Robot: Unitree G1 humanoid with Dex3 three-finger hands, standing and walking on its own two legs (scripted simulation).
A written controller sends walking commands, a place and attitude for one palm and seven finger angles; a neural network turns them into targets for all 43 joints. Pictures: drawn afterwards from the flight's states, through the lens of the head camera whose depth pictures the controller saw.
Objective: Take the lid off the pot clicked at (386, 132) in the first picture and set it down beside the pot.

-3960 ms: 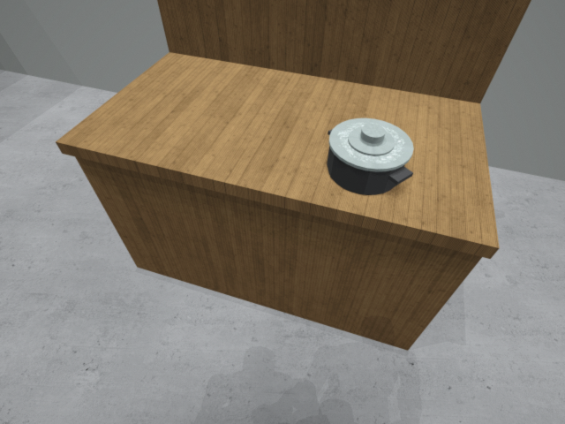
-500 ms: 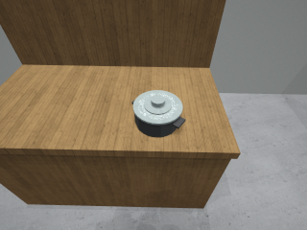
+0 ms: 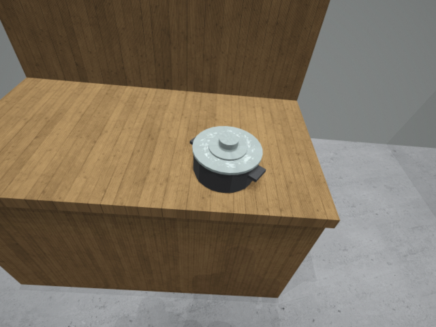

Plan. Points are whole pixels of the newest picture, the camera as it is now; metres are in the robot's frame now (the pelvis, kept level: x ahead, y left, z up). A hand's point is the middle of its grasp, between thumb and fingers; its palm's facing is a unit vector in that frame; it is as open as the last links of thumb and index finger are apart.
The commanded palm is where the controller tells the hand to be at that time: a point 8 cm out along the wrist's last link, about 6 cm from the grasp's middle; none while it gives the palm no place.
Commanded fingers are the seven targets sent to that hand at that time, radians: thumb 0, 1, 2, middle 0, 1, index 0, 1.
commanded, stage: look again from close up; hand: left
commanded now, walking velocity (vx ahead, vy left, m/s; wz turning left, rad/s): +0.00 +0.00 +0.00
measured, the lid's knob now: (228, 141) +0.58 +0.00 +0.02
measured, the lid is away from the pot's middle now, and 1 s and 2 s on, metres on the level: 0.00 0.00 0.00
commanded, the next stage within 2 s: shuffle to correct the standing spot in 1.42 s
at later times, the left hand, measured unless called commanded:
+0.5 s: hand out of the picture +0.02 +0.24 -0.19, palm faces +0.05 -0.99 -0.15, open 7.4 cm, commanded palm none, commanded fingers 0.00 0.90 0.90 -0.20 -0.30 -0.20 -0.30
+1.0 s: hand out of the picture +0.12 +0.34 -0.17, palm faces +0.01 -0.99 -0.15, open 7.4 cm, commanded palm none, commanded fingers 0.00 0.90 0.90 -0.20 -0.30 -0.20 -0.30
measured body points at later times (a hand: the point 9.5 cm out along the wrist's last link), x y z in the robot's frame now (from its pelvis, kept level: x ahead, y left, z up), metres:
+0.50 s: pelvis +0.02 +0.08 +0.00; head +0.03 +0.12 +0.45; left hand +0.02 +0.30 -0.18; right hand +0.08 -0.16 -0.12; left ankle +0.04 +0.06 -0.73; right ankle -0.03 -0.10 -0.69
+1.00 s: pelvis +0.02 +0.18 +0.00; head +0.06 +0.21 +0.45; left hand +0.12 +0.40 -0.16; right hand +0.03 -0.05 -0.14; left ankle -0.01 +0.21 -0.73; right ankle -0.01 +0.05 -0.71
